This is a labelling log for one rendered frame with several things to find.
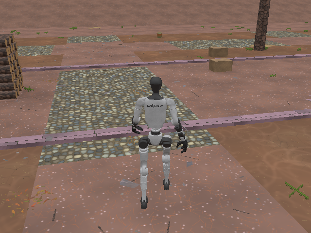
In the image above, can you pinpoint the robot right hand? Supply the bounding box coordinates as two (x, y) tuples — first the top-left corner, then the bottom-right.
(176, 140), (188, 153)

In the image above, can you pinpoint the robot left hand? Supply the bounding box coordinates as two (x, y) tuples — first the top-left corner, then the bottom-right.
(132, 126), (143, 134)

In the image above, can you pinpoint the robot right forearm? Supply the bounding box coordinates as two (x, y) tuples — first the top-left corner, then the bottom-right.
(175, 118), (186, 141)

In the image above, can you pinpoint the robot left thigh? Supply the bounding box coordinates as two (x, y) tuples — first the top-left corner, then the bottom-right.
(138, 136), (149, 176)

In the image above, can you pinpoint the right robot foot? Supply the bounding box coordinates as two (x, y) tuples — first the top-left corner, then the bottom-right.
(163, 179), (170, 190)

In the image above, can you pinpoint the robot left forearm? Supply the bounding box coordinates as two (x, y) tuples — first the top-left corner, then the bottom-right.
(132, 116), (138, 129)

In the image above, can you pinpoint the robot right upper arm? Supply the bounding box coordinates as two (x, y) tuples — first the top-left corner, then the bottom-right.
(166, 98), (179, 126)

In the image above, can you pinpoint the robot left upper arm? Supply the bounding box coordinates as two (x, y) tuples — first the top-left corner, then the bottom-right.
(133, 97), (146, 123)

